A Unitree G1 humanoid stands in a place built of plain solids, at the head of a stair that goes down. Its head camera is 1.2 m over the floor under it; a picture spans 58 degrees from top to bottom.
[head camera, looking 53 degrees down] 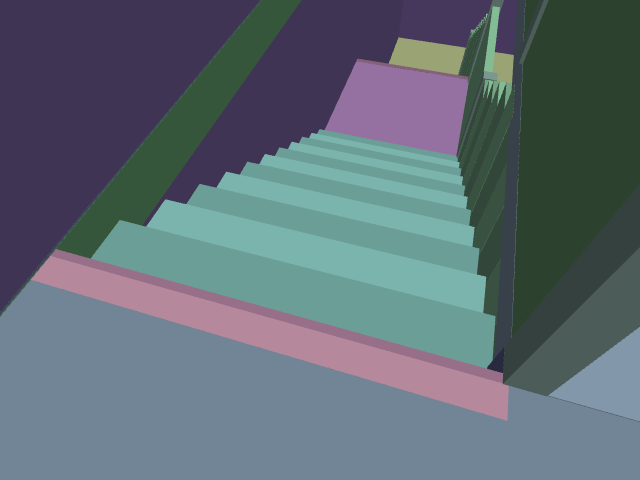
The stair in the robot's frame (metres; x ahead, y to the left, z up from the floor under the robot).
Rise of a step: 0.17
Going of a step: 0.28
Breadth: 1.50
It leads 17 degrees to the right of straight ahead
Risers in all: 12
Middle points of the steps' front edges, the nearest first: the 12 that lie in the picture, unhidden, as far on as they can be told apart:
0.65 0.18 0.00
0.92 0.10 -0.17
1.18 0.02 -0.33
1.45 -0.06 -0.50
1.72 -0.14 -0.67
1.99 -0.22 -0.84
2.25 -0.30 -1.00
2.52 -0.38 -1.17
2.79 -0.47 -1.34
3.06 -0.55 -1.51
3.32 -0.63 -1.67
3.59 -0.71 -1.84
